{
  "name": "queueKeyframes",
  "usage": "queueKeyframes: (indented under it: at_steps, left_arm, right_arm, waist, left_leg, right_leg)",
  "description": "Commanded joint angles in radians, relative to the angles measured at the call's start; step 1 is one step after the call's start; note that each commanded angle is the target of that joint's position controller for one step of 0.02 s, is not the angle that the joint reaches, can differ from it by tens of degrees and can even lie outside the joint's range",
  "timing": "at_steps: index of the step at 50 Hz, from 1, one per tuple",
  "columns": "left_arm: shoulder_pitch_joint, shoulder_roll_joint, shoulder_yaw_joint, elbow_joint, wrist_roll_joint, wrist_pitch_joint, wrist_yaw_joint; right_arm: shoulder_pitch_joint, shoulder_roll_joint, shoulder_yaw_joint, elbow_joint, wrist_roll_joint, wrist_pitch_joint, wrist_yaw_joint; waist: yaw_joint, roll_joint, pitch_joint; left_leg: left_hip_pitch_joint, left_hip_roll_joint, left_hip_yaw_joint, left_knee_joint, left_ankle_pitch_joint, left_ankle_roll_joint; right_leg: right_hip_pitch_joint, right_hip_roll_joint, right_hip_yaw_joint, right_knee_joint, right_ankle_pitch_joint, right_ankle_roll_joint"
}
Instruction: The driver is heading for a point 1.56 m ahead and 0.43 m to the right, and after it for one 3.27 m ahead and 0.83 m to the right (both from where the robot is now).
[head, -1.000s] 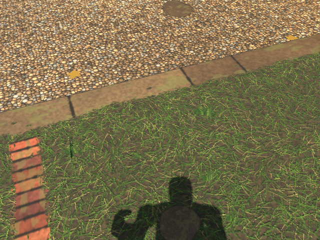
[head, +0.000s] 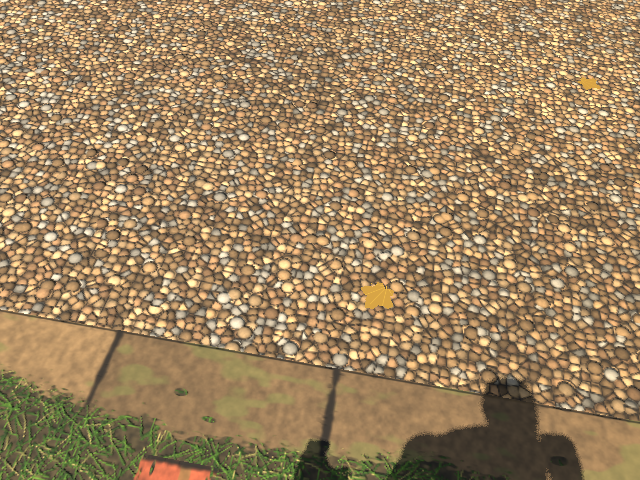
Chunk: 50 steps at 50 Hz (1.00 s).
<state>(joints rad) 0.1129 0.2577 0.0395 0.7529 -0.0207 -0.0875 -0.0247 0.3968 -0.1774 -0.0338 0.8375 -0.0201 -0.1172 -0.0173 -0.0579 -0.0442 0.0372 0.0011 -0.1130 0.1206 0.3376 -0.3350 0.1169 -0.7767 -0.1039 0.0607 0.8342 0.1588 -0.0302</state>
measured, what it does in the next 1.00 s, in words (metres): walks ahead, turning right: right foot, then left foot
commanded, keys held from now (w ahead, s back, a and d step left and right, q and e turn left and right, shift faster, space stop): e+shift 0.50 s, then shift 0.12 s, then q+shift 0.38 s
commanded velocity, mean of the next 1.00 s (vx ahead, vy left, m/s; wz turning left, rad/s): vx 0.12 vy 0.00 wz -0.38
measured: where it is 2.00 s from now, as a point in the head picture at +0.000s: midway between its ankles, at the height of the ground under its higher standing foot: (292, 448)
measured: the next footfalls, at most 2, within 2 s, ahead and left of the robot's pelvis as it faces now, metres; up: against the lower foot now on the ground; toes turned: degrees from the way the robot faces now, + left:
right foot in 0.12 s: +0.34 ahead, -0.08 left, +0.00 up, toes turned -5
left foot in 0.60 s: +0.45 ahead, +0.08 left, +0.00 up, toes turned -40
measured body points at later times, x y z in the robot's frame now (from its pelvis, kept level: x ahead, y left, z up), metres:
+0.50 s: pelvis +0.25 +0.01 +0.00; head +0.28 -0.02 +0.44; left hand +0.50 +0.22 -0.08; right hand +0.34 -0.31 -0.09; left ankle +0.42 +0.14 -0.69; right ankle +0.30 -0.07 -0.73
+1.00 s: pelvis +0.31 +0.04 +0.01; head +0.35 +0.03 +0.45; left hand +0.58 +0.21 -0.09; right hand +0.31 -0.27 -0.09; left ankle +0.42 +0.10 -0.73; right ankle +0.23 -0.06 -0.73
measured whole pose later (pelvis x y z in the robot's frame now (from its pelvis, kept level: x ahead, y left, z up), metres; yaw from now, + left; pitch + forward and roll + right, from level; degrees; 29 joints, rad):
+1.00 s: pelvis +0.31 +0.04 +0.01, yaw -22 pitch +2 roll -2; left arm 0.11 0.27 0.06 0.68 -0.03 0.00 0.02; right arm 0.23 -0.28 -0.08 0.64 0.04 0.05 -0.03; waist -0.04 0.02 0.05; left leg -0.36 -0.13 -0.30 0.43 -0.09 0.00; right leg -0.21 0.10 0.13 0.49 -0.34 0.03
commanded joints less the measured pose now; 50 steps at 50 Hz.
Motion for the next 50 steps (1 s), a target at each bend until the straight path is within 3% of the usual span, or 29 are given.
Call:
queueKeyframes:
  at_steps: [1,3,4,5,6,7,8,9,10,11,12,15,17,20,24,27,29,30,31,32,33,34,35,36,38,40,44,47,50]
  left_arm:
    - [-0.120,0.014,0.004,-0.086,0.005,-0.024,-0.039]
    - [-0.038,0.054,0.023,-0.082,0.002,-0.024,-0.064]
    - [0.058,0.083,0.039,-0.069,0.001,-0.018,-0.070]
    - [0.207,0.133,0.062,-0.041,0.001,-0.006,-0.068]
    - [0.441,0.208,0.093,0.008,0.001,0.006,-0.053]
    - [0.522,0.207,0.087,0.049,0.002,0.018,-0.024]
    - [0.357,0.208,0.062,-0.008,0.079,0.004,-0.015]
    - [0.236,0.257,0.077,-0.098,0.098,0.005,-0.008]
    - [0.144,0.218,0.081,-0.162,0.062,0.021,-0.004]
    - [0.086,0.182,0.071,-0.178,0.020,0.031,-0.002]
    - [0.063,0.158,0.062,-0.190,0.004,0.034,0.001]
    - [0.055,0.159,0.072,-0.200,0.009,0.051,0.015]
    - [0.114,0.183,0.083,-0.184,0.009,0.069,0.038]
    - [0.107,0.193,0.091,-0.199,-0.010,0.108,0.065]
    - [0.095,0.183,0.094,-0.222,-0.006,0.136,0.072]
    - [0.081,0.169,0.090,-0.237,0.003,0.141,0.070]
    - [0.052,0.151,0.078,-0.248,-0.001,0.139,0.066]
    - [0.087,0.114,0.063,-0.244,0.000,0.140,0.062]
    - [0.168,0.068,0.045,-0.231,0.012,0.139,0.058]
    - [0.145,0.153,0.067,-0.258,0.008,0.125,0.052]
    - [0.146,0.220,0.081,-0.229,0.024,0.115,0.054]
    - [0.125,0.217,0.078,-0.197,0.025,0.119,0.056]
    - [0.132,0.161,0.061,-0.170,0.035,0.131,0.059]
    - [0.139,0.121,0.047,-0.168,0.044,0.136,0.055]
    - [0.064,0.104,0.041,-0.195,0.033,0.128,0.052]
    - [0.008,0.098,0.041,-0.204,0.017,0.119,0.059]
    - [0.000,0.100,0.048,-0.175,-0.001,0.098,0.065]
    - [0.021,0.108,0.054,-0.144,-0.009,0.075,0.050]
    - [0.122,0.123,0.068,-0.083,-0.006,0.063,0.040]
  right_arm:
    - [-0.004,-0.196,-0.044,-0.057,0.003,0.003,-0.052]
    - [-0.031,-0.222,-0.053,-0.073,0.004,0.032,-0.074]
    - [-0.066,-0.235,-0.060,-0.090,0.008,0.046,-0.083]
    - [-0.132,-0.251,-0.069,-0.120,0.009,0.055,-0.088]
    - [-0.243,-0.253,-0.071,-0.158,0.006,0.054,-0.080]
    - [-0.324,-0.151,-0.046,-0.174,0.002,0.039,-0.036]
    - [-0.105,0.013,-0.009,-0.204,-0.003,0.027,0.006]
    - [0.046,-0.083,-0.003,-0.211,0.007,0.011,0.030]
    - [-0.058,-0.207,-0.029,-0.219,0.019,0.013,0.034]
    - [-0.144,-0.217,-0.038,-0.239,0.012,0.028,0.022]
    - [-0.180,-0.212,-0.036,-0.252,0.003,0.049,0.009]
    - [-0.205,-0.184,-0.039,-0.254,-0.007,0.084,-0.014]
    - [-0.249,-0.143,-0.029,-0.261,-0.015,0.085,-0.029]
    - [-0.290,-0.150,-0.032,-0.258,0.009,0.093,-0.036]
    - [-0.371,-0.161,-0.040,-0.261,0.021,0.079,-0.026]
    - [-0.349,-0.187,-0.050,-0.240,0.020,0.054,-0.007]
    - [-0.289,-0.198,-0.058,-0.215,0.016,0.042,0.006]
    - [-0.288,-0.213,-0.062,-0.214,0.007,0.045,0.007]
    - [-0.330,-0.266,-0.068,-0.249,-0.012,0.058,0.002]
    - [-0.289,-0.292,-0.078,-0.238,-0.046,0.068,0.006]
    - [-0.301,-0.245,-0.067,-0.250,-0.029,0.068,0.007]
    - [-0.312,-0.194,-0.049,-0.252,-0.009,0.072,0.009]
    - [-0.321,-0.158,-0.028,-0.253,0.005,0.077,0.013]
    - [-0.337,-0.153,-0.017,-0.250,0.017,0.083,0.019]
    - [-0.307,-0.240,-0.049,-0.256,0.034,0.110,0.017]
    - [-0.232,-0.284,-0.071,-0.252,0.030,0.128,0.008]
    - [-0.194,-0.283,-0.084,-0.260,0.037,0.135,-0.005]
    - [-0.194,-0.284,-0.098,-0.265,0.048,0.148,-0.017]
    - [-0.232,-0.274,-0.103,-0.280,0.071,0.158,-0.028]
  waist:
    - [-0.019,0.084,0.006]
    - [0.015,0.131,-0.053]
    - [0.063,0.165,-0.099]
    - [0.142,0.201,-0.159]
    - [0.280,0.177,-0.222]
    - [0.315,-0.087,-0.174]
    - [0.067,-0.316,-0.200]
    - [0.046,-0.193,-0.463]
    - [0.057,0.031,-0.378]
    - [0.024,0.178,-0.233]
    - [0.006,0.198,-0.180]
    - [0.000,0.103,-0.098]
    - [0.031,0.058,-0.158]
    - [0.053,-0.029,-0.218]
    - [0.095,-0.115,-0.164]
    - [0.099,-0.153,-0.181]
    - [0.065,-0.150,-0.190]
    - [0.079,-0.070,-0.204]
    - [0.128,0.156,-0.212]
    - [0.123,0.352,-0.173]
    - [0.112,0.251,-0.153]
    - [0.097,0.157,-0.132]
    - [0.106,0.108,-0.135]
    - [0.113,0.112,-0.109]
    - [0.079,0.174,-0.050]
    - [0.037,0.224,-0.071]
    - [0.028,0.268,-0.130]
    - [0.041,0.264,-0.157]
    - [0.096,0.236,-0.173]
  left_leg:
    - [-0.108,0.172,0.060,-0.035,0.865,-0.140]
    - [-0.026,0.204,0.083,0.102,1.013,-0.152]
    - [-0.022,0.224,0.081,0.203,1.119,-0.156]
    - [-0.064,0.241,0.070,0.344,1.204,-0.158]
    - [-0.202,0.227,0.053,0.642,1.096,-0.167]
    - [-0.381,0.055,0.056,1.074,0.129,-0.189]
    - [-0.725,-0.059,-0.150,1.425,-0.392,-0.215]
    - [-0.714,-0.039,-0.324,1.446,-0.286,-0.171]
    - [-0.727,0.004,-0.325,1.328,-0.186,-0.130]
    - [-0.742,0.043,-0.302,1.217,-0.123,-0.125]
    - [-0.710,0.066,-0.301,1.128,-0.097,-0.133]
    - [-0.597,0.092,-0.273,0.828,-0.063,-0.162]
    - [-0.572,0.066,-0.260,0.706,-0.022,-0.193]
    - [-0.576,0.047,-0.285,0.587,0.085,-0.210]
    - [-0.542,0.026,-0.296,0.414,0.122,-0.198]
    - [-0.455,0.034,-0.295,0.267,0.125,-0.175]
    - [-0.306,0.064,-0.273,0.087,0.250,-0.145]
    - [-0.191,0.158,-0.330,0.018,0.332,-0.100]
    - [-0.094,0.372,-0.523,0.012,0.511,-0.004]
    - [-0.159,0.485,-0.740,-0.034,0.558,0.151]
    - [-0.195,0.468,-0.744,-0.023,0.472,0.170]
    - [-0.219,0.393,-0.630,0.006,0.404,0.124]
    - [-0.229,0.321,-0.568,0.011,0.315,0.071]
    - [-0.263,0.286,-0.553,-0.005,0.268,0.056]
    - [-0.271,0.200,-0.522,-0.023,0.248,0.039]
    - [-0.184,0.197,-0.563,-0.012,0.255,0.047]
    - [-0.081,0.225,-0.682,-0.017,0.218,0.058]
    - [-0.077,0.219,-0.736,-0.028,0.224,0.054]
    - [-0.205,0.157,-0.711,-0.006,0.130,-0.004]
  right_leg:
    - [0.192,0.107,-0.180,-0.233,0.232,0.018]
    - [0.263,0.166,-0.229,-0.262,0.181,0.019]
    - [0.348,0.197,-0.241,-0.244,0.106,0.007]
    - [0.492,0.217,-0.232,-0.210,0.024,-0.015]
    - [0.726,0.178,-0.136,-0.239,0.032,-0.066]
    - [0.837,0.093,-0.022,-0.359,0.288,-0.111]
    - [0.974,-0.041,0.379,-0.200,0.666,-0.270]
    - [1.051,-0.202,0.697,-0.410,0.374,-0.401]
    - [0.915,-0.160,0.683,-0.509,-0.109,-0.391]
    - [0.740,-0.119,0.653,-0.573,-0.384,-0.339]
    - [0.615,-0.090,0.645,-0.606,-0.465,-0.315]
    - [0.413,0.056,0.442,-0.579,-0.263,-0.241]
    - [0.441,0.073,0.395,-0.517,-0.033,-0.230]
    - [0.513,0.092,0.407,-0.489,-0.188,-0.171]
    - [0.527,0.114,0.470,-0.488,-0.388,-0.134]
    - [0.580,0.093,0.506,-0.420,-0.268,-0.124]
    - [0.555,0.106,0.510,-0.349,-0.218,-0.103]
    - [0.493,0.155,0.466,-0.260,-0.431,-0.074]
    - [0.376,0.269,0.313,-0.032,-0.747,-0.023]
    - [0.250,0.318,0.205,0.171,-0.850,0.033]
    - [0.235,0.257,0.210,0.309,-0.772,0.072]
    - [0.252,0.245,0.206,0.344,-0.706,0.090]
    - [0.285,0.219,0.173,0.342,-0.670,0.109]
    - [0.301,0.184,0.117,0.315,-0.635,0.127]
    - [0.300,0.178,-0.002,0.161,-0.620,0.133]
    - [0.308,0.191,-0.004,0.040,-0.635,0.132]
    - [0.360,0.207,0.052,-0.134,-0.621,0.102]
    - [0.436,0.216,0.073,-0.268,-0.576,0.072]
    - [0.661,0.170,0.054,-0.536,-0.360,0.025]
